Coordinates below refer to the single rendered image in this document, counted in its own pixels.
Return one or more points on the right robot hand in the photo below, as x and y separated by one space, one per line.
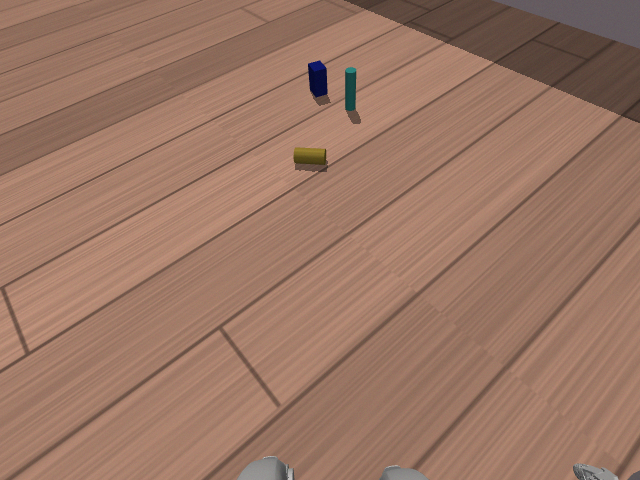
587 472

